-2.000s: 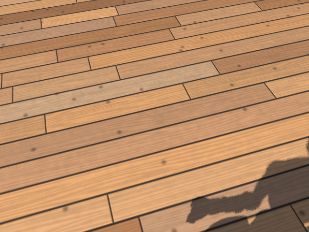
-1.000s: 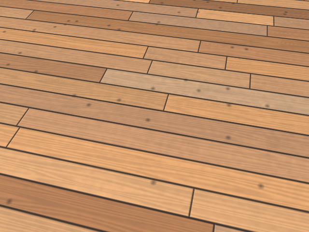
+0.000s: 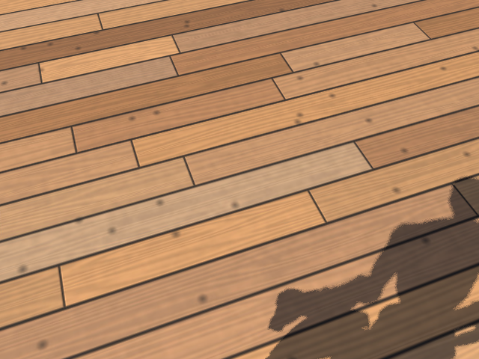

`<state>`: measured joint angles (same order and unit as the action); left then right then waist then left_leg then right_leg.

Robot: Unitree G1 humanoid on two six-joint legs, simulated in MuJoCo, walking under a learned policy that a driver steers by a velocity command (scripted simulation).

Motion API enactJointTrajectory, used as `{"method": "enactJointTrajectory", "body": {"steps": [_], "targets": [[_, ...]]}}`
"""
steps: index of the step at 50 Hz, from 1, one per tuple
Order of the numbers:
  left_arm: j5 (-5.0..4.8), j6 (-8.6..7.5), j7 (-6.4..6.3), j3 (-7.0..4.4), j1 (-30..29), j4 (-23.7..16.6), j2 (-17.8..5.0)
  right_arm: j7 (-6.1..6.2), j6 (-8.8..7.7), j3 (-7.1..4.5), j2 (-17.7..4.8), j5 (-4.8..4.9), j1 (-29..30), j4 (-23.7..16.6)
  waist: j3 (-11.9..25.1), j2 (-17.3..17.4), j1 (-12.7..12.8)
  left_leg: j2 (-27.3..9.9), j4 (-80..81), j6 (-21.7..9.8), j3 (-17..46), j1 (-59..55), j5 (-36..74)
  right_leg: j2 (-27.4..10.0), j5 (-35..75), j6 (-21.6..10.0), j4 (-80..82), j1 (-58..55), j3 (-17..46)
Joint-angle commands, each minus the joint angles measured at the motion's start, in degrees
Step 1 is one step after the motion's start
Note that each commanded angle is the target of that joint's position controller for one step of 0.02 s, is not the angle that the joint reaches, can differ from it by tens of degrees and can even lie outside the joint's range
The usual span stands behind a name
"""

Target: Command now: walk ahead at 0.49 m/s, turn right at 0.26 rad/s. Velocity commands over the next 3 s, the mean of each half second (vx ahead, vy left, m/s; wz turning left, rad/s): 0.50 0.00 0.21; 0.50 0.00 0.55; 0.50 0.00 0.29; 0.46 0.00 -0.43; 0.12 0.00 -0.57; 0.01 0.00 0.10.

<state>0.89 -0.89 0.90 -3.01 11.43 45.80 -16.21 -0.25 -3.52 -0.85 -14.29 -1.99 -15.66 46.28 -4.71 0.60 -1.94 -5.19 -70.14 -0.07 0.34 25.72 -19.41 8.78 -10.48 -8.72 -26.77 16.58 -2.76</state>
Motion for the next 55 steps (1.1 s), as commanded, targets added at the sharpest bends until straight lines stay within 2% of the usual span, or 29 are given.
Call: {"method": "enactJointTrajectory", "body": {"steps": [1, 5, 9, 14, 15, 17, 18, 19, 20, 21, 22, 23, 24, 25, 26, 27, 30, 35, 40, 42, 44, 45, 46, 47, 48, 49, 50, 52, 55], "targets": [[-0.39, -2.74, -0.23, -0.96, 3.3, -1.5, -4.7, -0.79, 1.67, -1.20, -5.2, -0.83, -7.7, -0.6, 5.6, 0.1, -0.9, -2.5, 4.3, 0.8, -0.1, 3.8, 2.1, -17.5, 22.4, -7.6, 15.3, -6.5, 15.4], [-0.33, -3.71, 0.04, -1.03, 8.1, 1.4, -5.8, -1.49, 2.30, -1.57, -5.1, 0.26, 1.2, -2.7, 1.7, -1.9, 1.9, -3.1, 12.8, 0.3, -1.0, 11.0, 12.4, -16.0, 23.2, -3.2, 18.7, -9.1, 9.9], [-0.06, -4.22, -0.32, -0.48, 10.3, 2.9, -5.4, -1.88, 1.90, -1.39, -4.2, 0.91, 7.2, -3.9, 0.6, -3.0, 4.2, -0.3, 21.9, -0.9, -0.2, 13.3, 19.8, -15.9, 24.8, 0.2, 19.4, -14.1, 5.2], [0.51, -4.30, -1.72, 0.42, 13.2, 5.5, -4.6, -2.51, 1.44, -0.72, -3.3, 0.45, 14.1, -6.2, -1.4, -2.8, 6.0, 3.0, 32.1, -3.2, -3.6, 13.8, 19.8, -18.7, 33.4, 1.2, 18.4, -22.5, 1.1], [0.67, -4.23, -2.02, 0.53, 13.1, 5.8, -4.9, -2.59, 1.35, -0.65, -3.2, 0.37, 14.3, -6.5, -1.1, -3.0, 5.6, 4.1, 33.9, -4.0, -4.8, 12.1, 17.8, -19.2, 38.5, 1.6, 16.7, -23.9, 0.1], [0.98, -4.14, -2.72, 0.44, 12.1, 6.2, -6.5, -2.25, 1.43, -0.99, -3.9, 0.30, 11.2, -5.8, 1.7, -4.9, 3.5, 7.6, 35.4, -6.2, -7.6, 5.8, 11.8, -19.9, 57.3, 2.7, 9.3, -26.2, -1.6], [1.20, -3.87, -3.10, 0.25, 11.7, 6.3, -7.5, -2.00, 1.39, -1.37, -4.9, 0.18, 7.3, -4.8, 4.1, -6.0, 1.5, 9.4, 35.8, -7.4, -8.4, 1.7, 8.6, -20.3, 65.1, 3.1, 2.9, -27.0, -2.3], [1.47, -3.44, -3.23, 0.00, 11.1, 6.2, -8.5, -1.73, 1.08, -2.05, -6.3, 0.07, 0.6, -2.8, 7.6, -6.4, -1.3, 10.7, 38.0, -8.9, -7.8, -5.1, 7.1, -20.5, 65.9, 3.2, -6.4, -26.0, -2.7], [1.09, -3.25, -3.20, -0.10, 9.4, 5.4, -9.2, -1.34, 0.59, -3.03, -8.0, -0.58, -8.2, -0.4, 11.8, -5.2, -5.9, 9.7, 42.8, -11.3, -4.6, -17.5, 9.5, -19.6, 56.4, 3.5, -19.2, -18.9, -4.2], [0.10, -3.96, -2.77, 0.77, 9.2, 2.4, -6.8, -0.42, 0.92, -5.12, -14.4, -1.21, -15.1, 0.7, 17.9, 2.7, -8.0, -3.4, 43.3, -17.2, 13.3, -33.4, 6.9, -14.7, 31.9, 5.0, -40.1, -2.6, -6.6], [-0.18, -4.56, -1.66, 0.77, 10.8, 0.2, -4.6, -0.46, 1.51, -5.87, -16.6, 0.22, -11.9, 0.0, 21.8, 13.3, -3.1, -15.3, 49.2, -25.7, 42.7, -44.5, 16.4, -2.2, -18.8, 7.2, -57.0, 18.4, -0.5], [1.16, -4.91, -1.35, 0.74, 6.8, -0.3, -6.4, -0.82, 1.70, -5.80, -14.7, 2.16, -9.2, 0.2, 16.9, 2.6, -3.4, -12.9, 50.6, -24.4, 36.9, -41.0, 14.7, -7.3, -14.2, 6.1, -57.4, 23.7, 8.0], [0.49, -5.59, -0.95, 1.04, 4.3, -1.6, -5.9, -0.65, 1.85, -5.21, -12.1, 2.03, -6.0, -0.5, 10.1, 0.4, -2.1, -11.7, 52.8, -22.6, 30.3, -32.7, 15.1, -9.7, -9.8, 6.3, -53.8, 24.2, 7.4], [0.47, -5.64, -0.85, 1.02, 4.1, -1.5, -5.8, -0.58, 1.92, -4.45, -9.1, 1.64, -3.7, -0.5, 5.1, -3.2, 0.3, -9.0, 54.8, -20.0, 25.6, -25.1, 18.3, -11.7, -8.3, 6.6, -48.3, 22.1, 6.6], [1.32, -4.69, -0.83, 1.05, 3.7, -2.1, -5.4, -0.34, 1.63, -3.98, -7.8, 1.74, -2.5, -0.3, 2.8, -3.2, 2.0, -6.4, 55.8, -18.4, 22.3, -20.0, 22.0, -12.8, -8.3, 7.5, -44.8, 19.9, 6.5], [2.03, -3.42, -0.64, 1.35, 5.2, -1.9, -4.7, -0.23, 1.28, -3.74, -7.4, 1.80, -1.7, -0.4, 3.0, -2.0, 3.3, -4.2, 56.8, -17.4, 19.4, -17.0, 23.7, -13.3, -7.9, 8.5, -42.2, 17.1, 6.0], [2.28, -1.45, -0.27, 1.68, 3.8, -3.4, -3.4, -0.38, 0.07, -4.40, -9.7, 1.99, -3.4, 0.1, 3.5, 0.4, 3.7, -1.1, 58.1, -16.9, 15.8, -13.5, 28.3, -13.5, -5.1, 10.8, -35.5, 16.4, 3.7], [1.74, -1.43, 0.08, 2.09, -8.1, -7.8, -3.0, -0.14, 0.45, -4.89, -10.4, 2.20, -8.5, 1.0, 2.6, 2.7, -0.7, 1.7, 57.2, -13.0, 15.6, -16.8, 29.0, -12.7, 7.0, 12.4, -19.9, 19.9, 2.5], [1.00, -2.33, 0.28, 2.53, -15.6, -10.9, -3.5, 0.52, 0.91, -5.26, -11.0, 1.24, -12.3, 1.1, 3.1, 3.5, -3.8, 0.0, 52.6, -12.1, 19.5, -24.2, 34.1, -10.0, 8.3, 11.1, -10.4, 19.9, 3.0], [0.82, -2.83, 0.15, 2.24, -13.8, -11.0, -4.8, 1.00, 0.87, -5.49, -11.8, 0.96, -10.4, 0.2, 3.4, 4.1, -2.0, -1.1, 50.3, -10.8, 21.7, -24.3, 34.8, -9.2, 6.1, 9.8, -6.0, 14.6, 4.4], [0.63, -3.42, -0.59, 1.22, -4.4, -8.3, -7.2, 0.86, 0.52, -5.68, -12.8, 0.87, -6.5, -1.0, 6.7, 4.0, 2.7, 0.3, 43.1, -8.4, 21.9, -20.7, 41.3, -6.8, 1.8, 7.8, -2.3, 0.2, 4.0], [1.03, -4.17, -1.28, 0.44, 3.1, -6.5, -9.0, 0.29, 0.08, -5.45, -12.3, 1.46, -5.6, -1.1, 10.8, 0.9, 6.8, 3.7, 32.7, -7.0, 19.2, -17.3, 39.9, -9.0, 3.0, 6.1, 1.2, -11.0, 5.5], [2.30, -4.52, -2.39, -0.64, 12.3, -6.1, -13.0, -0.13, -0.56, -4.20, -8.0, 2.14, -6.4, -2.7, 19.5, -5.6, 9.6, 7.1, 17.2, -5.8, 14.4, -10.7, 24.0, -22.4, -9.7, 3.3, 3.0, -24.1, 18.6], [2.74, -3.46, -2.63, -1.74, 10.7, -6.6, -17.4, -0.06, -0.26, -3.30, -3.7, 3.29, -14.0, -4.2, 24.1, -18.2, 4.6, 15.5, 3.7, -4.1, 7.8, 6.2, -14.4, -35.8, -12.7, -3.7, 9.1, -34.5, 44.6], [1.70, -2.62, -2.35, -1.57, 7.6, -6.8, -12.7, 0.52, 0.78, -3.73, -9.0, 1.06, -12.6, -2.3, 18.1, -9.6, 3.8, 9.5, -1.7, -4.6, 7.0, 12.0, -10.5, -34.2, -21.4, -4.3, 10.2, -28.2, 46.9], [1.20, -2.60, -2.12, -0.36, 4.3, -7.4, -7.5, 0.03, 1.13, -4.07, -9.9, 0.52, -7.8, -2.4, 10.4, -3.4, 3.9, 7.3, -1.1, -4.3, 6.4, 11.6, -4.6, -31.0, -19.9, -2.8, 11.5, -20.2, 36.9], [1.26, -2.75, -1.82, 0.24, 2.4, -7.1, -5.2, -0.50, 1.28, -3.94, -8.8, 0.55, -5.5, -2.8, 6.5, -2.1, 3.1, 5.6, 1.2, -3.8, 5.6, 10.4, -1.3, -27.8, -11.7, -1.4, 12.8, -14.7, 28.5], [1.01, -3.49, -1.83, 0.46, 3.4, -5.6, -4.4, -1.65, 2.47, -3.81, -7.6, -0.22, -4.9, -2.9, 4.2, -6.5, 2.0, 3.6, 3.4, -2.9, 4.5, 7.8, 0.5, -23.7, -0.5, 0.6, 14.6, -9.8, 17.6], [0.15, -5.06, -1.15, -0.02, 5.7, -4.0, -4.9, -2.59, 3.53, -3.43, -6.1, -0.18, -2.4, -4.4, 4.4, -6.6, 1.4, 3.0, 4.0, -2.4, 3.7, 9.7, 3.4, -23.7, 9.7, -0.2, 16.2, -9.8, 11.2]]}}
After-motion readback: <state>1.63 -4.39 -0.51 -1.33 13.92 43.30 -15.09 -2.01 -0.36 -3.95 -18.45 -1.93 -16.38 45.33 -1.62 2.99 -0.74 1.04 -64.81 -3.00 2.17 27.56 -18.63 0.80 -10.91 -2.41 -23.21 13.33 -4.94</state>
